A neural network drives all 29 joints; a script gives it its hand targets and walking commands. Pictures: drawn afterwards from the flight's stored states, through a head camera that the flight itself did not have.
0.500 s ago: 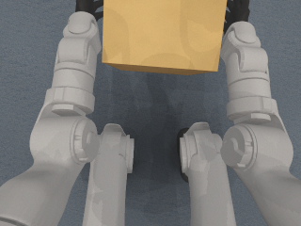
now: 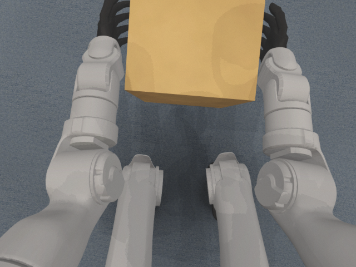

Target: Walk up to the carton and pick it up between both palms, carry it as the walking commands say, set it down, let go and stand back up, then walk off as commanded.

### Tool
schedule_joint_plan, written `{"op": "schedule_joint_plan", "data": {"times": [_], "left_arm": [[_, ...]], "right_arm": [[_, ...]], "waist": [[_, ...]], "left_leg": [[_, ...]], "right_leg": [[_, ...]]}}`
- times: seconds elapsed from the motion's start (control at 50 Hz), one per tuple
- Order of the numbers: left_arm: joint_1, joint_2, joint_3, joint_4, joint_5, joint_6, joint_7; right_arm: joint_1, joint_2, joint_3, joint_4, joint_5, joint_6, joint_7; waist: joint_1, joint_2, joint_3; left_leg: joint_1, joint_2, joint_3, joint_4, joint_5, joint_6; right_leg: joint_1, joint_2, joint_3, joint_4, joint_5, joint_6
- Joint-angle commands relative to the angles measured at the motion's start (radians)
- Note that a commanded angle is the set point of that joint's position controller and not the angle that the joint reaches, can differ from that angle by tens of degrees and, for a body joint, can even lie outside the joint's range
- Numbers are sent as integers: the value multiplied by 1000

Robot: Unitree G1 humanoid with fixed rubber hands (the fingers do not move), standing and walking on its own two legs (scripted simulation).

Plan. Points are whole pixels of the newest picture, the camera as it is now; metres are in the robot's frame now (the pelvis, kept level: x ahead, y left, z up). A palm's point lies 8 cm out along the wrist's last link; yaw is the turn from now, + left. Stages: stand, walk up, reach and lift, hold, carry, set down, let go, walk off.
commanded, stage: reach and lift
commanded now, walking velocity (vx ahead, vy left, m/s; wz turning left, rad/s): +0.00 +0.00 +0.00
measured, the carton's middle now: (189, 54) +0.53 -0.02 -0.16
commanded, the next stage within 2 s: none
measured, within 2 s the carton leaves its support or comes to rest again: neither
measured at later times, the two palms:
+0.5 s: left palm (93, 31) +0.51 +0.13 -0.02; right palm (294, 42) +0.50 -0.17 -0.02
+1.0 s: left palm (69, 18) +0.49 +0.14 +0.06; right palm (330, 33) +0.48 -0.17 +0.06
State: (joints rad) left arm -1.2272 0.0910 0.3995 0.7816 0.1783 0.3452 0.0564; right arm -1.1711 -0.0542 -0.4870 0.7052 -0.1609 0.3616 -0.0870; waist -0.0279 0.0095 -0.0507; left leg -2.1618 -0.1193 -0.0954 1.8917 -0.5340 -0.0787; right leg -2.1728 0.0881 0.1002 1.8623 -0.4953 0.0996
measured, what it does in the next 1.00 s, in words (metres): rises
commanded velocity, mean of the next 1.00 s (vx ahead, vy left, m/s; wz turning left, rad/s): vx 0.00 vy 0.00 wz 0.00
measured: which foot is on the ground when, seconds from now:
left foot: down 0.00-1.00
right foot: down 0.00-1.00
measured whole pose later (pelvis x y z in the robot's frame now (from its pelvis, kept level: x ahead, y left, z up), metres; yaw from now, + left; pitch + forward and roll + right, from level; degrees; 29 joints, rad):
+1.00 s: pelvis +0.02 +0.00 +0.11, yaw +0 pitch +41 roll +0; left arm -0.93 -0.01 0.41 0.71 0.21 0.35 0.04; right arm -0.89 0.04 -0.48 0.64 -0.21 0.37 -0.07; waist -0.03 0.01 -0.21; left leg -1.75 -0.12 -0.12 1.53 -0.50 -0.06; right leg -1.76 0.10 0.13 1.50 -0.47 0.09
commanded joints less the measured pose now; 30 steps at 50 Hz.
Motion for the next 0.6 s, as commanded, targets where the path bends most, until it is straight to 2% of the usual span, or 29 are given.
{"op": "schedule_joint_plan", "data": {"times": [0.0, 0.26, 0.58], "left_arm": [[-626, -1028, -439, -15, -134, -11, -253], [-557, -1081, -456, -32, -130, 6, -269], [-447, -1121, -471, -38, -122, -4, -267]], "right_arm": [[-744, 988, 514, -48, 149, -27, 271], [-659, 1049, 530, -46, 142, -8, 277], [-546, 1095, 548, -45, 129, -15, 281]], "waist": [[-9, 15, -1182], [-8, 15, -1208], [-5, 16, -1175]], "left_leg": [[596, -59, 208, -205, 225, 34], [672, -60, 202, -293, 255, 34], [775, -65, 182, -403, 278, 39]], "right_leg": [[681, 71, -232, -155, 249, -43], [767, 80, -225, -250, 272, -45], [857, 86, -205, -360, 284, -43]]}}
